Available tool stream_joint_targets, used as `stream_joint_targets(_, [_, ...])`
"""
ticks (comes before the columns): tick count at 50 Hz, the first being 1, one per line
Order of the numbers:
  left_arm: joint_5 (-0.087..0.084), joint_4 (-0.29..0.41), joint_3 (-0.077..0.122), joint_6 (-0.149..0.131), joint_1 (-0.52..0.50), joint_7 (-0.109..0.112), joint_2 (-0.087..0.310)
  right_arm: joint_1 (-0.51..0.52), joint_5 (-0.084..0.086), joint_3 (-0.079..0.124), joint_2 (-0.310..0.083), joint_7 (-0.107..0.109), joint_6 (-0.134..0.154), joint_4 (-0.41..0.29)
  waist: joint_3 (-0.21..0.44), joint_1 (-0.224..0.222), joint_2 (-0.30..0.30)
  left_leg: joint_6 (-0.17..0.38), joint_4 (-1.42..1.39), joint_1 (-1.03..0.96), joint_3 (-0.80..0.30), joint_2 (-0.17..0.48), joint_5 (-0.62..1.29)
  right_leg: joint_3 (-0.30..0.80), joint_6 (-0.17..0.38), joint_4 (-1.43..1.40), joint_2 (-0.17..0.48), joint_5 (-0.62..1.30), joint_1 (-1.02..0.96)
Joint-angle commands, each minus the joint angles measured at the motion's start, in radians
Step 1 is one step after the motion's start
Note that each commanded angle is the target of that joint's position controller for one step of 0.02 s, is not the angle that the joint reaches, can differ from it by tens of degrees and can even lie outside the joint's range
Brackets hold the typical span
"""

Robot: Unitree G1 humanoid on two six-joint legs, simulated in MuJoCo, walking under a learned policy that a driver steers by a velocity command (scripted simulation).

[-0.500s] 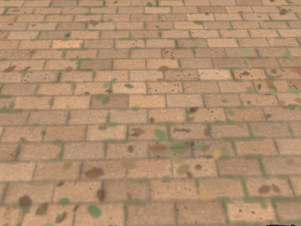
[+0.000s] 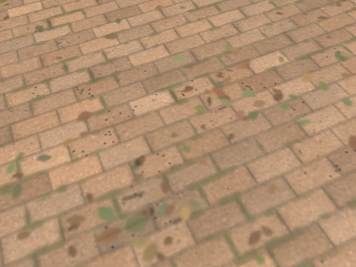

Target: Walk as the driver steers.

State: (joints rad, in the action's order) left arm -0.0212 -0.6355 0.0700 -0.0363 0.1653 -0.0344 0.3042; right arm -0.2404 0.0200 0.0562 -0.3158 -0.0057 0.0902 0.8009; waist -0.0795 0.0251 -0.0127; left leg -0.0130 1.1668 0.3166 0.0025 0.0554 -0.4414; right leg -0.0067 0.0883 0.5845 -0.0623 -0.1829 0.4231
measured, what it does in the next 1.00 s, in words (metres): walks ahead, turning right: left foot, then right foot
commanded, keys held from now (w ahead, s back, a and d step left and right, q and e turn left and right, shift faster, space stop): w+e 0.12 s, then e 0.50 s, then q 0.38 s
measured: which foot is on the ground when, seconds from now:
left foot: up 0.00-0.34, down 0.36-0.78, up 0.80-1.00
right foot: down 0.00-0.36, up 0.38-0.74, down 0.76-1.00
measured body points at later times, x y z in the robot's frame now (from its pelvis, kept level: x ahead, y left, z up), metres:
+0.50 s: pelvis +0.23 +0.03 +0.00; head +0.28 +0.02 +0.45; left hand +0.41 +0.29 -0.11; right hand +0.36 -0.27 -0.08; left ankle +0.36 +0.10 -0.73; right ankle +0.12 -0.07 -0.64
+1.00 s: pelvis +0.26 -0.02 +0.01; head +0.27 -0.03 +0.46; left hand +0.52 +0.16 -0.08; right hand +0.25 -0.32 -0.12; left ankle +0.28 +0.11 -0.68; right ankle +0.23 -0.12 -0.73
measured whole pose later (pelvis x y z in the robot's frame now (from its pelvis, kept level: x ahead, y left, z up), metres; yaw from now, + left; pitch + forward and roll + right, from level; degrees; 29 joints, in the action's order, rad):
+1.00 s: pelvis +0.26 -0.02 +0.01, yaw -19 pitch +0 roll +0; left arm 0.02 -0.69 0.03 0.02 0.11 0.03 0.23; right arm -0.21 0.02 0.06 -0.31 0.00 -0.04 0.82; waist -0.03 0.03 -0.03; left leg -0.07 0.90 0.39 0.02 0.03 -0.51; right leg -0.07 0.02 0.52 0.02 -0.27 0.25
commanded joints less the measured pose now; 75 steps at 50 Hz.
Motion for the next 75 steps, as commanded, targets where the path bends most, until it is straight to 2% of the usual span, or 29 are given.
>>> stream_joint_targets(1, [0.016, 0.051, 0.035, -0.024, 0.077, 0.011, 0.127, 0.05, -0.022, 0.028, -0.136, 0.004, 0.043, -0.107, 0.154, -0.033, 0.06, 0.013, -0.024, 0.363, -0.093, 0.068, 0.118, 0.446, 0.204, -0.324, 0.262, 0.076, -0.397])
stream_joint_targets(4, [0.015, 0.048, 0.035, -0.03, 0.062, 0.024, 0.13, 0.043, -0.035, 0.026, -0.106, 0.001, 0.013, -0.105, 0.124, -0.005, 0.056, -0.027, -0.132, 0.296, -0.07, 0.057, 0.175, 0.369, 0.216, -0.365, 0.23, 0.214, -0.263])
stream_joint_targets(10, [0.008, -0.008, 0.049, -0.006, 0.143, 0.059, 0.168, 0.246, -0.04, 0.002, -0.042, -0.007, 0.008, -0.165, 0.072, -0.068, 0.078, -0.06, -0.542, 0.169, -0.029, -0.056, 0.522, 0.23, 0.118, -0.295, 0.12, 0.383, -0.133])
stream_joint_targets(14, [-0.001, -0.033, 0.05, 0.018, 0.18, 0.071, 0.153, 0.274, -0.027, 0.016, -0.077, -0.018, 0.006, -0.183, 0.101, -0.069, 0.103, -0.033, -0.653, 0.127, -0.08, -0.091, 0.505, 0.344, 0.079, -0.178, 0.145, 0.33, -0.226])
stream_joint_targets(17, [0.0, -0.007, 0.045, 0.03, 0.114, 0.079, 0.128, 0.172, -0.037, 0.033, -0.106, -0.013, 0.016, -0.16, 0.144, -0.004, 0.127, 0.015, -0.746, 0.016, -0.077, -0.073, 0.508, 0.402, 0.035, -0.006, 0.12, 0.335, -0.279])
stream_joint_targets(18, [0.008, 0.013, 0.03, 0.028, 0.117, 0.076, 0.084, 0.109, -0.054, 0.04, -0.142, -0.005, 0.021, -0.159, 0.236, 0.016, 0.07, 0.065, -0.744, -0.171, -0.135, 0.027, 0.724, 0.359, -0.005, 0.159, 0.057, 0.239, -0.223])
stream_joint_targets(19, [0.022, 0.006, 0.013, 0.028, 0.268, 0.073, 0.021, 0.064, -0.074, 0.043, -0.186, 0.004, 0.012, -0.168, 0.366, -0.041, -0.162, 0.202, -0.667, -0.485, -0.375, 0.288, 1.15, 0.257, -0.075, 0.439, -0.06, -0.372, 0.0])
stream_joint_targets(20, [0.003, 0.0, 0.016, 0.028, 0.378, 0.068, 0.097, 0.013, -0.046, 0.049, -0.174, -0.002, -0.011, -0.148, 0.491, -0.048, -0.307, 0.336, -0.705, -0.601, -0.663, 0.439, 0.974, 0.206, -0.113, 0.644, -0.062, -0.571, 0.15])
stream_joint_targets(22, [-0.008, -0.007, 0.049, 0.06, 0.228, 0.075, 0.198, 0.104, -0.033, 0.022, -0.075, 0.007, -0.041, -0.188, 0.31, -0.015, -0.094, 0.264, -0.768, -0.415, -0.468, 0.323, 0.619, 0.17, -0.167, 0.76, 0.025, -0.405, 0.222])
stream_joint_targets(25, [-0.004, 0.015, 0.044, 0.101, 0.166, 0.084, 0.14, 0.191, -0.047, 0.016, -0.076, 0.017, -0.066, -0.177, 0.141, -0.05, -0.108, 0.22, -0.87, -0.11, -0.235, 0.193, 0.461, 0.098, -0.178, 0.635, 0.082, -0.301, 0.127])
stream_joint_targets(27, [0.0, 0.021, 0.033, 0.1, 0.164, 0.084, 0.093, 0.187, -0.05, 0.024, -0.087, 0.021, -0.066, -0.162, 0.146, -0.046, -0.135, 0.24, -0.896, -0.097, -0.161, 0.183, 0.508, 0.059, -0.176, 0.54, 0.084, -0.279, 0.085])
stream_joint_targets(32, [0.013, 0.052, 0.017, 0.093, 0.084, 0.064, 0.078, 0.19, -0.032, 0.04, -0.125, 0.025, -0.08, -0.14, 0.197, -0.021, -0.116, 0.269, -0.912, -0.112, -0.093, 0.233, 0.509, 0.041, -0.149, 0.315, 0.124, -0.183, -0.022])
stream_joint_targets(35, [0.023, 0.039, 0.01, 0.09, 0.083, 0.052, 0.069, 0.17, -0.014, 0.034, -0.128, 0.008, -0.088, -0.109, 0.182, -0.021, -0.117, 0.259, -0.902, -0.09, -0.093, 0.217, 0.398, 0.022, -0.118, 0.142, 0.09, -0.164, -0.125])
stream_joint_targets(37, [0.034, -0.003, 0.005, 0.084, 0.139, 0.044, 0.047, 0.189, 0.002, 0.011, -0.083, -0.006, -0.088, -0.088, 0.174, -0.069, -0.098, 0.202, -0.844, -0.014, -0.072, 0.176, 0.314, 0.002, -0.082, -0.122, 0.069, -0.009, -0.305])
stream_joint_targets(38, [0.042, -0.007, 0.004, 0.083, 0.14, 0.045, 0.062, 0.14, 0.0, -0.011, -0.029, -0.019, -0.079, -0.061, 0.172, -0.068, -0.068, 0.121, -0.814, 0.061, -0.05, 0.134, 0.241, 0.052, -0.057, -0.227, 0.1, 0.067, -0.428])
stream_joint_targets(39, [0.051, 0.005, 0.016, 0.084, 0.147, 0.057, 0.149, 0.093, -0.036, -0.032, 0.021, -0.035, -0.07, -0.064, 0.206, -0.024, 0.122, 0.022, -0.638, 0.125, 0.034, 0.042, 0.063, 0.281, -0.004, -0.26, 0.309, 0.235, -0.505])
stream_joint_targets(40, [0.07, 0.016, 0.011, 0.082, 0.037, 0.059, 0.162, 0.065, -0.03, -0.025, 0.009, -0.031, -0.071, -0.064, 0.177, 0.017, 0.25, -0.023, -0.605, 0.066, 0.039, 0.003, -0.063, 0.314, 0.12, -0.284, 0.403, 0.079, -0.255])
stream_joint_targets(41, [0.073, 0.036, 0.005, 0.068, -0.046, 0.053, 0.119, 0.104, -0.024, -0.01, -0.069, -0.022, -0.079, -0.056, 0.122, -0.003, 0.188, -0.038, -0.554, -0.015, 0.012, 0.01, 0.019, 0.25, 0.112, -0.311, 0.33, -0.099, -0.15])
stream_joint_targets(44, [0.055, 0.013, 0.015, 0.041, -0.061, 0.059, 0.138, 0.105, -0.02, 0.018, -0.119, 0.003, -0.102, -0.044, 0.06, -0.027, 0.233, -0.046, -0.426, 0.087, 0.022, -0.019, 0.042, 0.192, 0.078, -0.281, 0.302, 0.011, -0.19])
stream_joint_targets(48, [0.031, -0.014, 0.02, 0.04, -0.018, 0.076, 0.118, 0.066, 0.005, 0.027, -0.084, 0.007, -0.117, -0.056, 0.11, -0.04, 0.149, -0.055, -0.192, 0.221, -0.011, -0.001, -0.113, 0.182, 0.155, -0.199, 0.383, 0.455, -0.337])
stream_joint_targets(53, [0.03, -0.022, 0.035, 0.061, -0.078, 0.081, 0.128, 0.075, 0.008, 0.019, -0.057, -0.009, -0.136, -0.084, 0.158, -0.041, 0.148, -0.051, -0.354, 0.109, 0.051, -0.01, -0.021, 0.106, 0.146, -0.165, 0.381, 0.498, -0.348])
stream_joint_targets(56, [0.007, -0.037, 0.043, 0.066, -0.103, 0.083, 0.143, 0.015, 0.004, 0.027, -0.063, -0.025, -0.142, -0.081, 0.168, 0.002, 0.146, -0.004, -0.572, -0.019, 0.1, -0.042, 0.14, 0.052, 0.093, -0.095, 0.369, 0.427, -0.309])
stream_joint_targets(57, [-0.002, -0.056, 0.043, 0.065, -0.08, 0.083, 0.13, -0.009, -0.003, 0.034, -0.079, -0.023, -0.141, -0.077, 0.164, 0.013, 0.115, 0.029, -0.689, -0.092, 0.083, -0.057, 0.259, 0.009, 0.038, -0.032, 0.336, 0.311, -0.261])
stream_joint_targets(58, [0.015, -0.068, 0.038, 0.061, -0.032, 0.079, 0.095, -0.017, -0.01, 0.056, -0.156, -0.01, -0.138, -0.088, 0.16, -0.011, -0.064, 0.086, -0.772, -0.215, -0.102, 0.043, 0.553, -0.088, -0.058, 0.149, 0.252, 0.064, -0.113])
stream_joint_targets(59, [0.059, -0.005, 0.019, 0.056, -0.112, 0.081, 0.046, -0.028, -0.025, 0.083, -0.286, -0.001, -0.129, -0.11, 0.125, 0.002, -0.332, 0.289, -0.813, -0.299, -0.497, 0.308, 0.889, -0.115, -0.165, 0.392, 0.066, -0.449, 0.196])
stream_joint_targets(60, [0.048, 0.004, 0.027, 0.05, -0.187, 0.086, 0.078, -0.074, -0.058, 0.069, -0.246, -0.008, -0.106, -0.116, 0.198, 0.071, -0.201, 0.394, -0.834, -0.301, -0.543, 0.35, 0.849, 0.053, -0.162, 0.576, 0.048, -0.55, 0.224])
stream_joint_targets(61, [0.023, -0.006, 0.036, 0.051, -0.172, 0.085, 0.099, -0.026, -0.055, 0.06, -0.218, -0.007, -0.087, -0.12, 0.171, 0.037, -0.134, 0.361, -0.829, -0.291, -0.451, 0.306, 0.781, 0.086, -0.148, 0.627, 0.071, -0.476, 0.248])
stream_joint_targets(63, [0.026, -0.041, 0.047, 0.055, -0.138, 0.096, 0.115, 0.068, -0.011, 0.051, -0.172, 0.011, -0.081, -0.135, 0.129, -0.005, -0.066, 0.261, -0.818, -0.279, -0.354, 0.216, 0.665, 0.1, -0.146, 0.577, 0.097, -0.312, 0.275])
stream_joint_targets(75, [0.014, -0.06, 0.037, 0.022, -0.124, 0.075, 0.088, 0.065, -0.01, 0.06, -0.189, 0.037, -0.12, -0.174, 0.117, 0.009, -0.142, 0.239, -0.831, -0.169, -0.404, 0.112, 0.402, 0.11, -0.193, 0.169, 0.033, -0.147, 0.058])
